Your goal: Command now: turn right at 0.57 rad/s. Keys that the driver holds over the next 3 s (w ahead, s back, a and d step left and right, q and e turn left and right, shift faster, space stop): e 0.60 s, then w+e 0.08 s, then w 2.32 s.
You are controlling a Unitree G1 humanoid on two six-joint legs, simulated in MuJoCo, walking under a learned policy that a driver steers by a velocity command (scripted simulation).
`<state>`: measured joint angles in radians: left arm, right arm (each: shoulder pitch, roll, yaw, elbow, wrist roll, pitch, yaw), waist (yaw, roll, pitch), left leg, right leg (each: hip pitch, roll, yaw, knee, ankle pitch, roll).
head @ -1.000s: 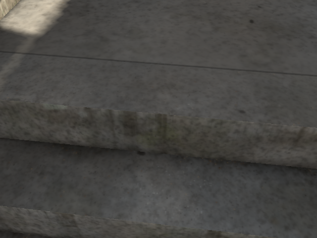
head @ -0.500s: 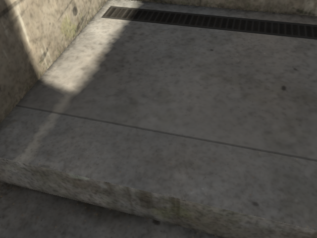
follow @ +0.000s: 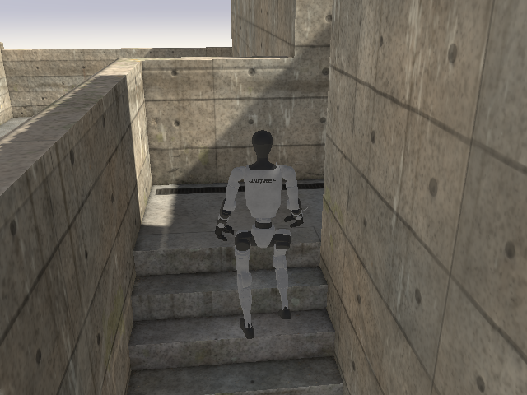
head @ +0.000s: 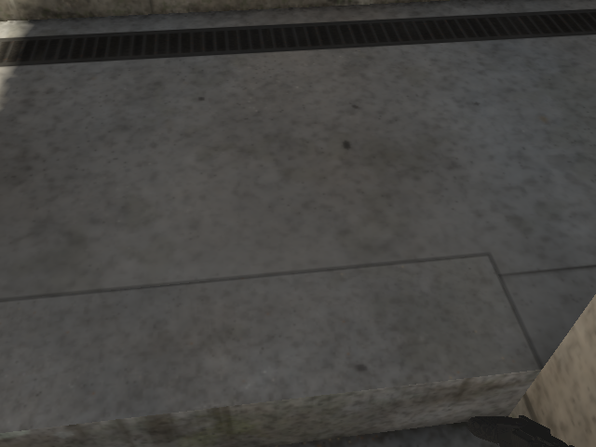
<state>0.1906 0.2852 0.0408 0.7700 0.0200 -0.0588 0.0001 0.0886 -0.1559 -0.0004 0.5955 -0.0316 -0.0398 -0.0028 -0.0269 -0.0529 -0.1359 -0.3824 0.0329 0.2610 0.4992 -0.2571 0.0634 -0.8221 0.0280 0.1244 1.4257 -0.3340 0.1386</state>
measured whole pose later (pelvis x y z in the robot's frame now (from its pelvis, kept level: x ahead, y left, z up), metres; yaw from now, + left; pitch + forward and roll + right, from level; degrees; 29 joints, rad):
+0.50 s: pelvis +0.03 -0.05 +0.00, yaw -18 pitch +8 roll +1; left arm 0.20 0.23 0.00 0.67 0.00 -0.10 -0.04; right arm 0.09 -0.25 -0.05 0.65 -0.02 -0.06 -0.06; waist 0.04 -0.02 -0.11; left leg -0.89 -0.03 -0.08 1.79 -0.37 -0.12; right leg -0.50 0.11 0.12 0.60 -0.22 -0.09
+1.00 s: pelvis +0.09 +0.06 -0.01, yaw -30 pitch +3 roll -1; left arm 0.26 0.22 0.11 0.74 0.06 0.03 0.05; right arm 0.29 -0.10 0.01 0.62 -0.02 0.00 -0.04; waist -0.02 -0.06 -0.02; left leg -0.24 -0.07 0.08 0.59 -0.41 0.11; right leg -0.71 0.10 0.13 1.50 -0.39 0.07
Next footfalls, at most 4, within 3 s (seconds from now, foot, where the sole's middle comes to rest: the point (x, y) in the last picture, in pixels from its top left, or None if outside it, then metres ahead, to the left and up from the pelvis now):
0.20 right None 0.09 -0.15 -0.77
0.86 left None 0.10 0.12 -0.77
1.42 right None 0.33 -0.03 -0.58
1.88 left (209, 351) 0.55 0.16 -0.39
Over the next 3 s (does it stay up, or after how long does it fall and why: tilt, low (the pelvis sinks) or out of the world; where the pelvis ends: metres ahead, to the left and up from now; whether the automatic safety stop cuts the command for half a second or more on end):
stays up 1.00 -0.22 0.37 its command is cut before an obstacle after 0.6 s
